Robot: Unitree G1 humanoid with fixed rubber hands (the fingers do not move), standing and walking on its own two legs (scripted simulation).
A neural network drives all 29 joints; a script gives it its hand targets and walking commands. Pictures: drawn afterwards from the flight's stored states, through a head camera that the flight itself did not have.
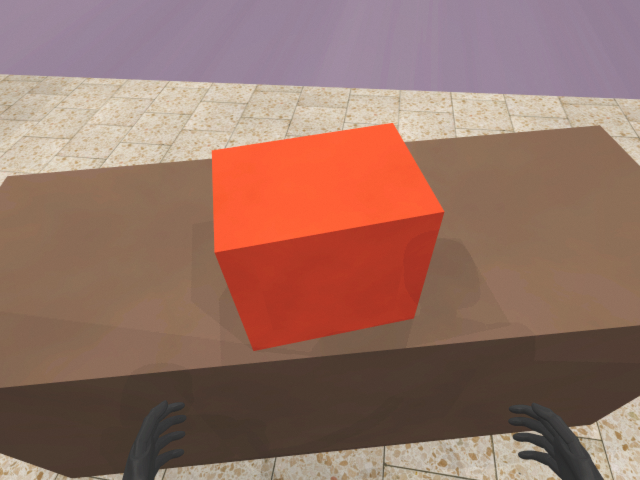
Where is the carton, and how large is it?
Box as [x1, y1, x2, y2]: [212, 123, 443, 350]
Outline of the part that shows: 392,123 212,150 214,252 253,350 413,318 442,218 443,210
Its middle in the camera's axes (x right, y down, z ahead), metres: +0.00 +0.00 +0.60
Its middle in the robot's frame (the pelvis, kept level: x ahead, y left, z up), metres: +0.47 +0.04 +0.01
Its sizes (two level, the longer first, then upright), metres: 0.270 0.192 0.255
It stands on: a pedestal, 0.64 m high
